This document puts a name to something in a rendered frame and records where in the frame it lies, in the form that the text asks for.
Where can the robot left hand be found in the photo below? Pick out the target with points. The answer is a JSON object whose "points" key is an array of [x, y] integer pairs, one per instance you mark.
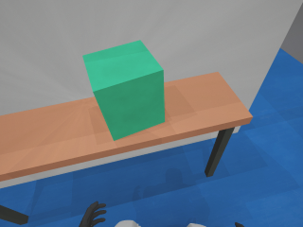
{"points": [[87, 220]]}

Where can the carton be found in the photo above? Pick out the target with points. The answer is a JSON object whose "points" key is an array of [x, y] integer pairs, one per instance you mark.
{"points": [[128, 84]]}

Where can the table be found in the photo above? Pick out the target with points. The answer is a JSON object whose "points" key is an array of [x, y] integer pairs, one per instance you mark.
{"points": [[75, 132]]}

